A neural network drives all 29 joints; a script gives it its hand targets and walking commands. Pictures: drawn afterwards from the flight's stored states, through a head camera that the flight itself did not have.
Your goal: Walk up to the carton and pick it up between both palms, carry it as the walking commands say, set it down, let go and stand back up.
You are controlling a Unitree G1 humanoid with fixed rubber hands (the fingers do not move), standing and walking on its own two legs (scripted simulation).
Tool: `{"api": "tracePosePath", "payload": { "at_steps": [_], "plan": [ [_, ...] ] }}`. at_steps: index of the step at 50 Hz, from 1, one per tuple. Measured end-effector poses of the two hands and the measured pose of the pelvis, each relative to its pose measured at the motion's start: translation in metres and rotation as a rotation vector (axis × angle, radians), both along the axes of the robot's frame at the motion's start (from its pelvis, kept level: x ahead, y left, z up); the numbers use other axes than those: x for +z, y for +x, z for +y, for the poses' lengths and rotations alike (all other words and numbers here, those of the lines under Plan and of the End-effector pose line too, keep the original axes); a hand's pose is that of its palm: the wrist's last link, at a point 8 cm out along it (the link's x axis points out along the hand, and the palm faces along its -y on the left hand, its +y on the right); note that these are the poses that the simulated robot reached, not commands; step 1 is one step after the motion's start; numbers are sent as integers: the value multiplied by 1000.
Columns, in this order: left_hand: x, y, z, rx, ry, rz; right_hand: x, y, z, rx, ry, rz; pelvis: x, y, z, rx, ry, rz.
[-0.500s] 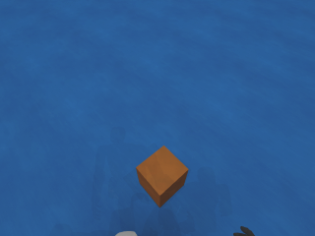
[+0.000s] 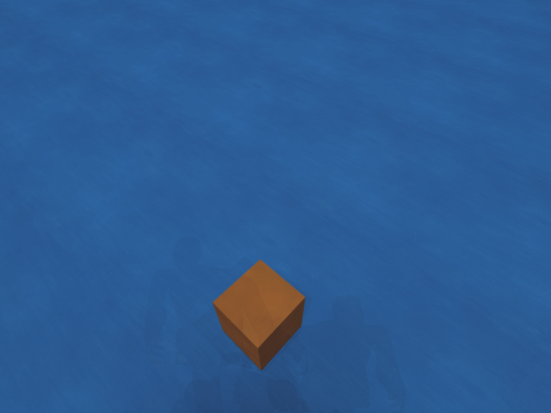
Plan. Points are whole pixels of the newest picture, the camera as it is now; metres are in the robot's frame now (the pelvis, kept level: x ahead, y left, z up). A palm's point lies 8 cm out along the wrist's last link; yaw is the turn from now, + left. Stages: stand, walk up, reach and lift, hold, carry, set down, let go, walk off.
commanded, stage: walk up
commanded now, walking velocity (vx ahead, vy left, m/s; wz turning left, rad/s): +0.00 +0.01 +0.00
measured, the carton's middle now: (260, 315) +0.51 +0.05 -0.65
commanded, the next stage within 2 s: none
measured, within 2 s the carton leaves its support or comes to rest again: neither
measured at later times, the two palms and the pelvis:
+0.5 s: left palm out of the picture -0.01 +0.27 -0.14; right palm out of the picture +0.06 -0.25 -0.13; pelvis -0.02 +0.00 -0.01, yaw +10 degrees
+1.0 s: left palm out of the picture +0.02 +0.27 -0.13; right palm out of the picture +0.11 -0.29 -0.06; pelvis +0.02 -0.01 +0.02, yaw +24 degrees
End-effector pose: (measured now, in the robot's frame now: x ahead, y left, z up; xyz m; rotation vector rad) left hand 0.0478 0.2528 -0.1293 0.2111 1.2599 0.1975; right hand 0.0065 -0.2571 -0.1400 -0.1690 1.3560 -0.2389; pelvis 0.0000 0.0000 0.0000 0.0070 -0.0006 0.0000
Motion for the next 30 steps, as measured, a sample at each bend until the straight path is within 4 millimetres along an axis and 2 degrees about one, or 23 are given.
{"api": "tracePosePath", "payload": {
  "at_steps": [3,7,11,15,18,22,27,30],
  "plan": [
    [10,-9,-21,6,-14,3,-2,-8,1,6,45,33,8,1,-9,0,4,-9],
    [12,-9,-41,0,-33,-6,-2,-11,4,4,75,40,11,2,-16,1,3,-10],
    [5,-5,-47,5,-51,-13,-5,-12,8,2,68,37,7,2,-17,9,-22,-13],
    [1,-7,-49,20,-67,-14,1,-11,13,5,70,32,9,0,-18,15,-13,-19],
    [-3,-12,-34,58,-33,-29,1,-2,8,25,55,11,4,-7,-17,59,-26,-16],
    [-8,-39,-3,131,35,-22,3,25,3,119,4,-13,-3,-18,-9,127,-35,-18],
    [-21,-64,35,186,39,-25,14,69,20,231,-41,-101,-11,-24,12,195,-38,-12],
    [-27,-70,50,178,19,-20,21,79,29,285,-87,-132,-14,-28,22,219,-42,-6]
  ]
}}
